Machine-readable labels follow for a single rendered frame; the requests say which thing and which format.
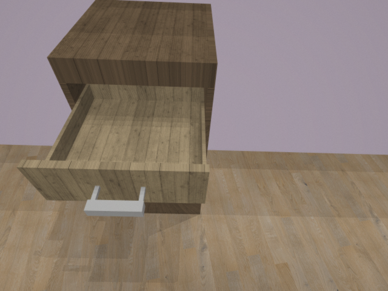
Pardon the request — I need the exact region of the handle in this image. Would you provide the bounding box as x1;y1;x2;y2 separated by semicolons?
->
84;186;146;217

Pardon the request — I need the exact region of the cabinet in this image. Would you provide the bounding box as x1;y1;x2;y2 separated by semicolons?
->
47;0;218;215

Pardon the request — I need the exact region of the drawer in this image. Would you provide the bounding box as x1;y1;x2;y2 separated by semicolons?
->
17;84;210;204

